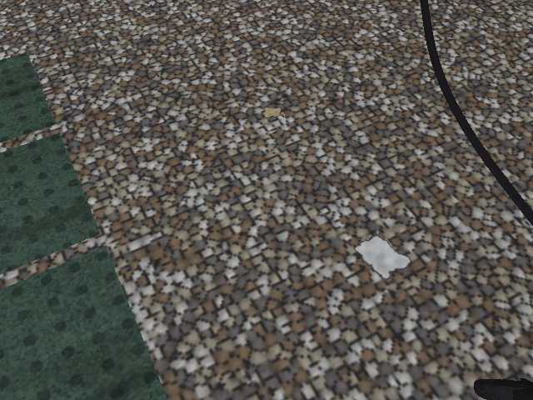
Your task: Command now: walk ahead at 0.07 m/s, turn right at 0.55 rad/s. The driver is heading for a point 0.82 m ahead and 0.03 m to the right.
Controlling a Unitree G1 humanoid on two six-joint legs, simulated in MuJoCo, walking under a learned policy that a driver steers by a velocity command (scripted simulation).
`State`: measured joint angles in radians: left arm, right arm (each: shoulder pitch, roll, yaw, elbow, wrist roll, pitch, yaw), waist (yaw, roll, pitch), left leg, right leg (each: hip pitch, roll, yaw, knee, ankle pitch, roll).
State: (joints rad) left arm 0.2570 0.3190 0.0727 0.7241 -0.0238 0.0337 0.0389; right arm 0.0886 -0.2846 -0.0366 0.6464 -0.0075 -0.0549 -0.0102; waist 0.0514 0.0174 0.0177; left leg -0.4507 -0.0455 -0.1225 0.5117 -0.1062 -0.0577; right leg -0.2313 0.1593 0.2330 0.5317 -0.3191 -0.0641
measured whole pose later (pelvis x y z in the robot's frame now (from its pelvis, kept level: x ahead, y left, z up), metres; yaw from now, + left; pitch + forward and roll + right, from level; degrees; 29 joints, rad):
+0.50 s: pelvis +0.09 -0.03 +0.00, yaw -13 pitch +2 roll +1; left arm 0.27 0.27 0.04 0.70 0.00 -0.02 -0.01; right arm 0.28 -0.31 -0.07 0.76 0.02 -0.04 0.02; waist -0.02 0.03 -0.04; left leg -0.38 0.05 0.02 0.80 -0.43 0.01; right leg -0.25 0.01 0.00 0.51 -0.31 -0.05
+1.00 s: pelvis +0.34 -0.04 +0.00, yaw -14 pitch +2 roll +1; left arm 0.38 0.29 0.04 0.81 -0.03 -0.06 0.00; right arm 0.13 -0.27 -0.04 0.71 0.00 -0.08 0.04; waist 0.03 -0.02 0.04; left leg -0.40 -0.04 0.05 0.53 -0.16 0.06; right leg -0.32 -0.03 0.06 1.17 -0.41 -0.02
